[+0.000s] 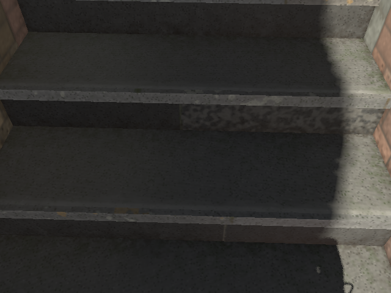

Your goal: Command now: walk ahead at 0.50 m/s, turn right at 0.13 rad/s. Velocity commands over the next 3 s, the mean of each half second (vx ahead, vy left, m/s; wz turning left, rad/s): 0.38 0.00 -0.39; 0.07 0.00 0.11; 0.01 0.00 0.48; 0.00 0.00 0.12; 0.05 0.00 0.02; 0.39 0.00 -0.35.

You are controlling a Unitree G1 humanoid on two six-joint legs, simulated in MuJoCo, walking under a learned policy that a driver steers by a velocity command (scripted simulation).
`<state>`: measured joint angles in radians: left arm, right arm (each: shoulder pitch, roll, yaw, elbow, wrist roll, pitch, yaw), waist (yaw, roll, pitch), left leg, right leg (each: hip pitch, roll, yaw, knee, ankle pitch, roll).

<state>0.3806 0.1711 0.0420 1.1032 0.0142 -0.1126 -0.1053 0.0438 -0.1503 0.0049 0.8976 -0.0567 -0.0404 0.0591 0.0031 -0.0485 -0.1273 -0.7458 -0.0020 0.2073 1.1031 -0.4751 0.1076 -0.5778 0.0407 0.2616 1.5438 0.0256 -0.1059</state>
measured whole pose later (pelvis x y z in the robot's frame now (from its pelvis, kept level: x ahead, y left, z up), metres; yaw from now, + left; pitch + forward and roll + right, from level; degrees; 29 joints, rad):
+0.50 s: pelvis +0.23 -0.06 +0.11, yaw -13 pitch +6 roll -3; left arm -0.16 0.11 -0.05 0.77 0.00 0.00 -0.08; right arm 0.48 -0.10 0.02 1.11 -0.07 -0.13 0.05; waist -0.04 0.05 -0.13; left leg 0.06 0.15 0.31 0.29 -0.23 -0.01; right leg -1.01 0.02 -0.15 1.31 -0.43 -0.13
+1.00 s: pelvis +0.33 -0.08 +0.23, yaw -5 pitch +1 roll -4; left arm -0.01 0.20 0.05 0.85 0.01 -0.12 0.01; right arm 0.21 -0.15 -0.04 0.91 -0.02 -0.04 -0.01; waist -0.05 0.01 -0.02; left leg -0.46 0.08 0.02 0.82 -0.34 -0.04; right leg -0.37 -0.01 -0.24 0.67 -0.32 -0.06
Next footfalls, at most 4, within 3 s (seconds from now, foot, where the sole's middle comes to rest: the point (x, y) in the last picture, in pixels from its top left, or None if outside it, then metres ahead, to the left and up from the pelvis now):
0.46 right None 0.39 -0.19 -0.52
1.00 left None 0.41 0.02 -0.52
1.52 right None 0.40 -0.22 -0.52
2.92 right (253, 175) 0.73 -0.14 -0.36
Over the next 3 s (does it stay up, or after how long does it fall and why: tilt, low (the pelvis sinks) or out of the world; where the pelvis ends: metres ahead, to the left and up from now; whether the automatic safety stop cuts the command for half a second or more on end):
stays up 0.61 -0.06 0.32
